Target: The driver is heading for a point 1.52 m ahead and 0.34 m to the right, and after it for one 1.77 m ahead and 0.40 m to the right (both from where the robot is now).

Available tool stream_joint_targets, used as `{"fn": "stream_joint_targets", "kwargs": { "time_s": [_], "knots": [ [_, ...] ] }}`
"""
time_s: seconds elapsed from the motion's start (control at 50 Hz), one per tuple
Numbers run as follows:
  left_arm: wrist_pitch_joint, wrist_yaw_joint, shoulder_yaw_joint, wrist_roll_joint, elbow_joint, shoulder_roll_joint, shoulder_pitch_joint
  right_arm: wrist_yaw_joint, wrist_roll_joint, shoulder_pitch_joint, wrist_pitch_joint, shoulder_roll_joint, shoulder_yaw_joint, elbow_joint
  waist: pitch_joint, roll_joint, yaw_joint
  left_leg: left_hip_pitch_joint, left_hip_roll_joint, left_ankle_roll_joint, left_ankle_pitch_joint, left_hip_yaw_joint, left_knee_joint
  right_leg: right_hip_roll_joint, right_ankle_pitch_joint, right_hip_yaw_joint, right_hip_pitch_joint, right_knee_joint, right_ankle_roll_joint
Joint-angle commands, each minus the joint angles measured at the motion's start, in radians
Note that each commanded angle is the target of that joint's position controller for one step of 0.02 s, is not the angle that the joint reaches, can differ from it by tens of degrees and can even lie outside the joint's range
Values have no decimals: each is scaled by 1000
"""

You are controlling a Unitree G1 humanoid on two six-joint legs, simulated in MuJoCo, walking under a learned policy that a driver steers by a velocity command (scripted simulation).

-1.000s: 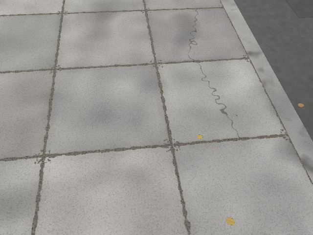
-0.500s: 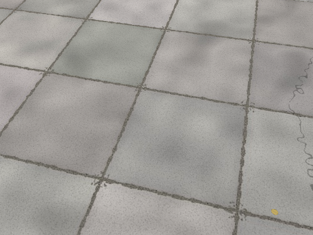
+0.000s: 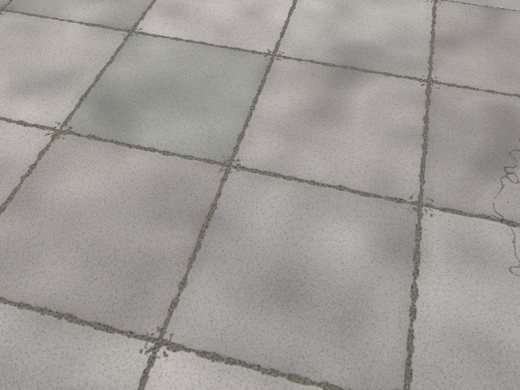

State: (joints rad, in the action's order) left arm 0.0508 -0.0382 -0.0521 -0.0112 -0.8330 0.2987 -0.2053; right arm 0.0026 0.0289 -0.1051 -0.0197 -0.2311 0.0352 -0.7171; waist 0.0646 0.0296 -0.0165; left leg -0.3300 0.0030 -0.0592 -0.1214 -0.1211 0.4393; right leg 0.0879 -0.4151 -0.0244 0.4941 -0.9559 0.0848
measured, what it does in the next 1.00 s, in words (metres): steps on the spot, turning right: right foot, then left foot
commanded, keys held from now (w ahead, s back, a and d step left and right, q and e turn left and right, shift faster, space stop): e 0.66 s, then no key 0.10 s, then q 0.24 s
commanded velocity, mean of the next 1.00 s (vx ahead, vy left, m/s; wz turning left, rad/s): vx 0.02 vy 0.00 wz -0.39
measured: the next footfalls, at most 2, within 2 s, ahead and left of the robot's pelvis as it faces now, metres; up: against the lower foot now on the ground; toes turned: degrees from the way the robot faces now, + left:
right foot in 0.18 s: +0.05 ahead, -0.14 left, +0.00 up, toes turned -10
left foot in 0.68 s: +0.14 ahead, +0.07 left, +0.00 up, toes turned -29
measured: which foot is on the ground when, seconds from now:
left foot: down 0.00-0.18, up 0.20-0.66, down 0.68-1.00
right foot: up 0.00-0.16, down 0.18-0.68, up 0.70-0.96, down 0.98-1.00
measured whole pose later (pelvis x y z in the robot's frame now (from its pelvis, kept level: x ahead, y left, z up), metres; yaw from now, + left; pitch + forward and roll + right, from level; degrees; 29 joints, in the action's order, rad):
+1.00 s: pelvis +0.05 -0.03 +0.00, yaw -24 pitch +0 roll +0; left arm 0.03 -0.04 -0.06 0.00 -0.74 0.28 -0.14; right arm 0.00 -0.02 -0.17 0.00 -0.26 0.04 -0.85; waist 0.07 0.01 0.03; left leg -0.25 0.03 0.00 -0.25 0.09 0.49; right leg -0.01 -0.26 -0.08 0.19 -0.45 0.04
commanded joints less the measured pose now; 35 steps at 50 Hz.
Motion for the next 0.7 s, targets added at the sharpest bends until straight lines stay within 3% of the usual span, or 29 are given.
{"fn": "stream_joint_targets", "kwargs": {
  "time_s": [0.02, 0.1, 0.14, 0.16, 0.18, 0.2, 0.22, 0.24, 0.26, 0.28, 0.32, 0.36, 0.44, 0.58, 0.62, 0.66, 0.68, 0.7],
  "knots": [
    [8, -2, -27, 3, 64, 87, -34, 29, -7, 46, -2, -172, 56, 47, -132, -148, 4, 43, -309, -189, -22, 179, -217, 23, 43, 13, -85, 21, -18],
    [8, 22, -33, 2, 87, 85, -22, 32, -23, 50, 19, -188, 66, 22, -133, -145, 4, 103, -330, -167, 8, 146, -172, 4, 38, 57, -136, 154, -54],
    [5, 36, -39, 4, 74, 80, -79, 32, -44, 75, 30, -195, 70, 11, -141, -138, -38, 102, -307, -118, 24, 99, -89, -32, 141, 99, -235, 334, -93],
    [3, 38, -49, 12, 63, 102, -110, 33, -54, 47, 35, -173, 67, -7, -128, -99, -44, 73, -264, -60, -30, 57, 0, -51, 215, 80, -288, 442, -127],
    [-1, 28, -70, 15, 74, 185, -123, 30, -40, -6, 41, -130, 60, -20, -96, 108, -18, -48, -160, 41, -177, -45, 235, 81, 418, -148, -347, 599, -196],
    [-7, 17, -86, 20, 113, 288, -95, 33, -9, 53, 39, -111, 52, 35, -44, 323, -6, -323, 10, 133, -517, -38, 463, 287, 642, -480, -389, 642, -377],
    [-31, 25, -79, 55, 119, 263, -113, 38, -9, 134, 36, -139, 62, 51, -101, 217, -62, -334, 20, 122, -560, 127, 647, 296, 602, -502, -347, 667, -448],
    [-53, 27, -73, 52, 124, 239, -67, 39, -28, 118, 37, -156, 70, 42, -102, 159, -27, -345, -1, 104, -468, 171, 697, 243, 552, -409, -351, 661, -401],
    [-62, 23, -71, 27, 135, 215, -6, 44, -29, 83, 40, -164, 78, 16, -100, 103, 5, -356, -17, 99, -376, 183, 691, 190, 508, -341, -364, 643, -338],
    [-61, 18, -60, 5, 145, 176, 30, 52, -21, 73, 41, -178, 84, 1, -105, 91, 14, -360, -25, 103, -324, 188, 676, 169, 520, -310, -375, 632, -303],
    [-56, 6, -47, 2, 152, 148, 24, 51, -20, 63, 35, -166, 85, -5, -143, 86, 22, -310, -5, 120, -253, 185, 698, 138, 630, -276, -382, 614, -297],
    [-52, -2, -49, 3, 154, 153, -3, 49, -31, 65, 28, -147, 80, -5, -164, 78, 13, -316, 4, 131, -219, 191, 634, 126, 664, -272, -441, 602, -301],
    [-37, -12, -62, -1, 161, 181, -18, 41, -35, 102, 20, -131, 70, 2, -152, 101, -11, -279, 12, 153, -198, 207, 431, 111, 582, -314, -465, 591, -302],
    [-17, 2, -69, -2, 193, 195, 40, 18, -43, 78, -2, -158, 71, -7, -145, 131, -13, -102, 43, 143, -240, 217, 225, 88, 607, -437, -384, 551, -312],
    [-11, 2, -68, -10, 203, 191, 66, 9, -45, 43, -13, -164, 73, -15, -156, 135, 5, -38, 47, 128, -203, 214, 112, 70, 634, -471, -388, 521, -293],
    [-4, -5, -61, -20, 217, 175, 99, 2, -41, -27, -20, -181, 82, -39, -161, 113, 47, 125, 17, 97, 14, 204, -104, 7, 508, -455, -321, 468, -228],
    [-5, -5, -47, -6, 219, 128, 59, 6, -25, -52, -17, -237, 93, -40, -197, -9, 28, 253, -143, 40, 127, 330, -120, -59, 281, -371, -222, 341, -175],
    [-14, -2, -38, 0, 224, 86, -11, 13, -6, -10, -6, -304, 100, -28, -165, -265, -42, 324, -319, -108, 410, 551, -107, -242, -176, -200, -12, 169, -111]
  ]
}}
Keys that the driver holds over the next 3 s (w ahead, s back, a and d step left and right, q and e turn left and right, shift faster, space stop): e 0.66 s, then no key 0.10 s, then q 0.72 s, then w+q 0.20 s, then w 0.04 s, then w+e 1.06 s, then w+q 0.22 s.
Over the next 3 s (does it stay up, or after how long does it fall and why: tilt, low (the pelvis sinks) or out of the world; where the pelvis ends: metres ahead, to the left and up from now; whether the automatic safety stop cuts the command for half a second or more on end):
stays up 0.69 -0.17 0.01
